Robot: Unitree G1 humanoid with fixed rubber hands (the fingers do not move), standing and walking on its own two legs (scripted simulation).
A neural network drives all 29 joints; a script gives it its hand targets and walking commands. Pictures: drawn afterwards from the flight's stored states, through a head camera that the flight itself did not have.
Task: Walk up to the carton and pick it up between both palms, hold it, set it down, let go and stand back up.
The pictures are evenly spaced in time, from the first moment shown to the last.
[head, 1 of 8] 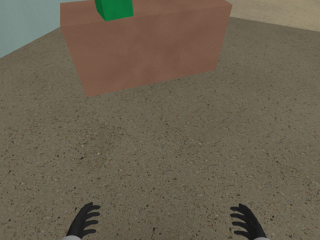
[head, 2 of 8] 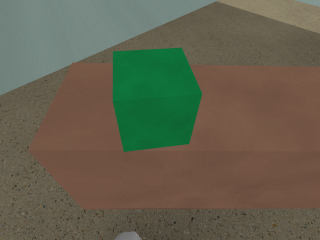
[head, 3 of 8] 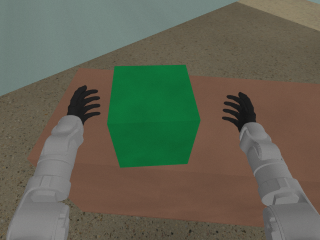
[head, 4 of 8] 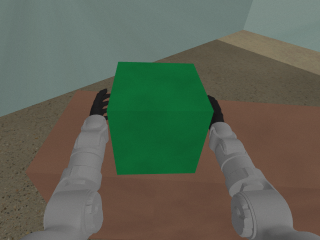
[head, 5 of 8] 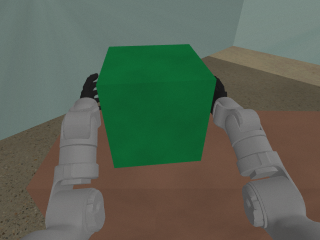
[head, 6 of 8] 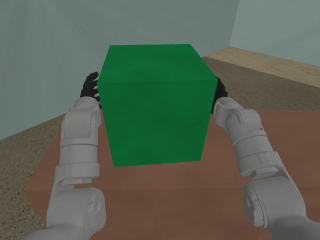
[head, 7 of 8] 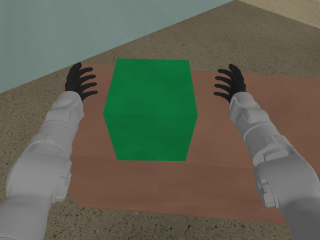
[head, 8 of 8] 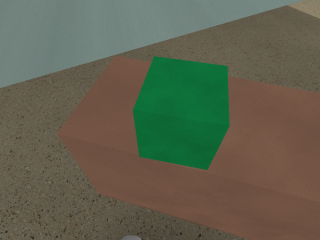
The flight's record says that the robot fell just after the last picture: no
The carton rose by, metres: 0.22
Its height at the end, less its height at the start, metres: +0.00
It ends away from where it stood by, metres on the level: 0.01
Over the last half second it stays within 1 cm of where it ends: yes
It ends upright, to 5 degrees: yes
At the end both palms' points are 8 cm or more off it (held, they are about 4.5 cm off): yes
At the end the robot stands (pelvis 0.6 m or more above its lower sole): yes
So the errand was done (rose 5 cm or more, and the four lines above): yes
